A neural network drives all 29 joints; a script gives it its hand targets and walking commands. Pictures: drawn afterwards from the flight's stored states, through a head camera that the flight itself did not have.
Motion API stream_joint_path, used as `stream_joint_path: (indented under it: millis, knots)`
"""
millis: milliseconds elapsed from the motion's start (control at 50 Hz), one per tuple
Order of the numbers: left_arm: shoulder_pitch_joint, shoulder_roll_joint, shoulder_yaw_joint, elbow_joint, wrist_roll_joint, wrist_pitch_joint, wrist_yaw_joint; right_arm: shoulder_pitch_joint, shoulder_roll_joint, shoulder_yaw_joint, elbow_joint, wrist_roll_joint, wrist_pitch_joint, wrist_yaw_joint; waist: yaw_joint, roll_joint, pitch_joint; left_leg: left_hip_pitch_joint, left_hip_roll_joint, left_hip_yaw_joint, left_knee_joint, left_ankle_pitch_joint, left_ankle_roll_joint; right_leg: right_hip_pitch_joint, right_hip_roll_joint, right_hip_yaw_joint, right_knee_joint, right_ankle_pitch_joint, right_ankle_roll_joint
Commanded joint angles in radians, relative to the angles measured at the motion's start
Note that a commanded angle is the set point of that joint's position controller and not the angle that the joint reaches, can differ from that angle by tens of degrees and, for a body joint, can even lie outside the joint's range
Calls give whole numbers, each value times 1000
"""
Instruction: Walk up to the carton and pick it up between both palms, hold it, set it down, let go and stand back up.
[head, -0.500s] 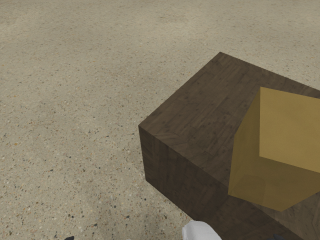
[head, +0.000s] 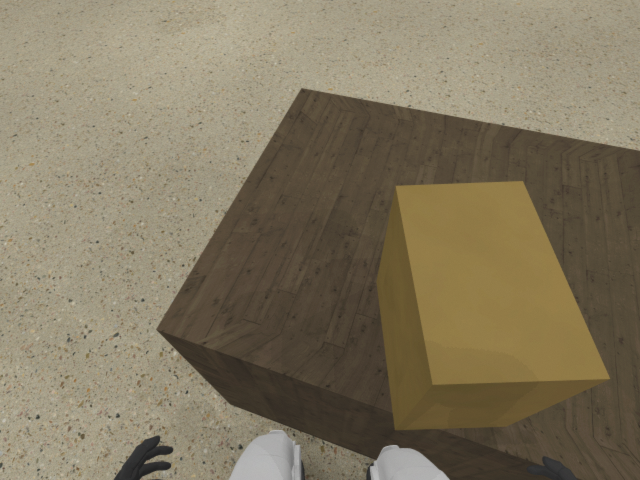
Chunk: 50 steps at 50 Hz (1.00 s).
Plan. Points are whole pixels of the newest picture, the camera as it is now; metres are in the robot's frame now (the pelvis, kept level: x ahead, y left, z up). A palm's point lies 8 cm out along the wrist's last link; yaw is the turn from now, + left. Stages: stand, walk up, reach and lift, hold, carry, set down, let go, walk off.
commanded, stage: walk up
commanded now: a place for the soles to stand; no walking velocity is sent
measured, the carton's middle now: (454, 314) +0.32 -0.14 -0.03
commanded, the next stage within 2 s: none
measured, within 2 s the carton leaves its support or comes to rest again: neither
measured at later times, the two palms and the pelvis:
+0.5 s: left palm (173, 454) +0.14 +0.22 -0.10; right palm out of the picture -0.02 -0.28 -0.10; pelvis +0.01 -0.01 +0.00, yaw -17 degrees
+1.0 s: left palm (206, 387) +0.22 +0.19 -0.08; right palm out of the picture +0.02 -0.30 -0.09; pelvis +0.03 -0.01 +0.01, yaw -24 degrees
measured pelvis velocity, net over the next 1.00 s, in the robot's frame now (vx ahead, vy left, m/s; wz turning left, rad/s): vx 0.03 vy -0.01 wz -0.42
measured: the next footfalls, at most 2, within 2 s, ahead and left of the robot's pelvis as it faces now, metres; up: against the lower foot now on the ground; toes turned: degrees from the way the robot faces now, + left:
left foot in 0.02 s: +0.15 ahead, +0.09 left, +0.00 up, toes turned -11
right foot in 0.30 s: -0.02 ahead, -0.12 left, +0.00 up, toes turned -13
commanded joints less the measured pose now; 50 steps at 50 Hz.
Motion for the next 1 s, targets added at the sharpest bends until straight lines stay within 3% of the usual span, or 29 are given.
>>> stream_joint_path:
  millis: [0, 20, 40, 60, 80, 100, 140, 180, 200, 220, 240, 260, 280, 300, 320, 340, 360, 400, 440, 480, 500, 520, 540, 560, 600, 640, 740, 880, 980]
  knots:
    - [-81, 133, 34, -106, -7, -8, 0, 161, -147, -47, -54, -13, -30, -18, -90, 6, -238, 333, 115, -157, -264, 72, 53, -110, -105, 116, 77, 108, -67]
    - [4, 62, 24, -111, -2, -6, 0, 115, -241, -72, -78, -22, -26, -30, -70, 226, -221, 331, 383, -487, -432, 16, 157, -205, 40, -16, 298, -262, 9]
    - [27, 122, 46, -98, 25, 6, 15, 65, -259, -86, -69, -19, -13, -35, -65, 216, -183, 238, 467, -555, -455, 24, 256, -203, 14, -16, 496, -364, 26]
    - [52, 140, 54, -84, 30, 12, 17, 28, -217, -77, -72, -20, -11, -38, -53, 202, -170, 248, 435, -493, -429, 70, 268, -219, -5, -3, 579, -346, 31]
    - [50, 148, 60, -77, 25, 9, 16, 19, -176, -67, -64, -28, -12, -36, -59, 179, -163, 276, 380, -401, -402, 82, 253, -242, -22, -3, 606, -319, 33]
    - [57, 145, 64, -66, 15, 6, 11, 7, -150, -59, -61, -35, -10, -32, -55, 194, -169, 300, 326, -312, -385, 26, 226, -242, -43, -12, 583, -299, 39]
    - [32, 112, 55, -66, -5, -4, -4, 45, -117, -47, -46, -41, -5, -25, -87, 194, -168, 354, 262, -216, -396, -154, 175, -230, -58, -67, 374, -352, 51]
    - [1, 70, 48, -77, -17, -12, -16, 99, -158, -60, -23, -45, 4, -23, -109, 238, -130, 307, 255, -159, -435, -255, 156, -150, -46, -128, 155, -426, 36]
    - [16, 54, 44, -73, -18, -18, -21, 98, -174, -67, -20, -46, 11, -23, -96, 240, -114, 267, 254, -123, -435, -247, 143, -72, -35, -156, 48, -398, 21]
    - [61, 45, 44, -60, -17, -28, -22, 73, -188, -71, -20, -44, 19, -22, -64, 216, -106, 190, 252, -76, -411, -239, 124, 34, -27, -182, -44, -281, 5]
    - [112, 49, 49, -46, -11, -40, -22, 53, -192, -67, -22, -35, 24, -20, -30, 163, -110, 115, 248, -34, -389, -258, 96, 155, -8, -206, -150, -155, -13]
    - [141, 66, 58, -41, -5, -53, -17, 44, -175, -56, -26, -25, 26, -11, -4, 100, -106, 28, 234, 19, -329, -271, 66, 252, -16, -166, -238, -70, -35]
    - [184, 99, 74, -24, 12, -61, -12, 29, -124, -38, -46, -15, 20, 0, 36, 10, -135, -109, 213, 75, -182, -269, 24, 383, -102, -6, -262, -94, -81]
    - [178, 196, 93, -34, 17, -68, 1, 9, -47, -14, -101, 8, 14, 15, 62, -197, -131, -257, 62, 148, 38, -275, -51, 355, -306, 391, -365, -396, -186]
    - [150, 205, 83, -32, 9, -68, 24, -70, -89, -26, -120, -6, 22, 14, 78, -116, -35, -281, 73, -11, 116, -274, -37, 226, -364, 434, -367, -326, -258]
    - [113, 173, 69, -25, 8, -73, 36, -62, -87, -29, -117, 2, 24, 19, 52, -109, -12, -263, 61, -28, 155, -230, -31, 215, -352, 385, -349, -145, -259]
    - [71, 164, 57, -22, 7, -75, 42, -27, -76, -28, -104, 6, 18, 19, 26, -148, -13, -221, 64, -42, 138, -195, -26, 183, -325, 306, -325, 34, -244]
    - [12, 140, 40, -39, 6, -71, 41, 45, -72, -34, -74, -9, -1, 15, -5, -212, -37, -63, 41, -10, 24, -130, -25, 119, -257, 162, -296, 209, -188]
    - [-8, 132, 34, -43, 1, -62, 31, 81, -74, -43, -56, -15, -14, 16, -31, -196, -74, 119, -11, 45, -91, -11, -18, 51, -212, 99, -234, 255, -155]
    - [-2, 122, 21, -44, -18, -58, 22, 119, -96, -49, -54, -25, -24, 5, -70, -115, -95, 312, -9, 15, -237, 157, 12, -65, -183, 88, -153, 117, -93]
    - [41, 84, 12, -53, -25, -60, 17, 125, -140, -58, -63, -36, -28, -2, -68, -17, -113, 380, 113, -136, -291, 107, 58, -139, -138, 52, -67, -19, -50]
    - [88, 54, 1, -54, -27, -53, 18, 112, -193, -68, -64, -18, -21, -5, -51, 64, -128, 286, 262, -306, -375, -37, 147, -84, -63, -15, 50, -154, -9]
    - [121, 62, 9, -43, -14, -46, 24, 107, -183, -65, -51, -7, -10, -4, -40, 68, -113, 186, 301, -329, -422, -137, 203, -3, -53, -59, 89, -218, 2]
    - [132, 64, 14, -41, -8, -49, 23, 65, -166, -54, -50, -6, -3, -3, -26, 74, -77, 122, 288, -289, -418, -149, 199, 27, -70, -62, 40, -202, 3]
    - [152, 82, 23, -37, -12, -66, 12, -15, -137, -34, -67, 0, 12, 2, -2, 67, -49, 49, 172, -106, -357, -163, 99, 80, -109, 15, -168, -109, -22]
    - [106, 131, 30, -42, -19, -83, 11, -15, -95, -21, -72, 3, 13, 8, -36, -23, -50, 178, 63, -5, -213, -22, 33, -27, -160, 154, -254, -62, -53]
    - [90, 108, 18, -64, -15, -87, 22, -1, -103, -22, -54, -3, -10, 14, -50, -34, -149, 321, 104, -15, -211, 216, 69, 1, -133, 91, -160, 139, -38]
    - [98, 107, 19, -96, -13, -76, 21, -47, -122, -24, -61, -1, 6, 11, -37, -17, -157, 322, 121, 11, -193, 191, 76, -2, -119, 106, -134, 134, -44]
    - [83, 129, 24, -111, -16, -80, 23, -70, -112, -22, -63, -5, 10, 15, -40, -66, -147, 328, 87, 29, -166, 185, 57, -28, -127, 160, -177, 125, -59]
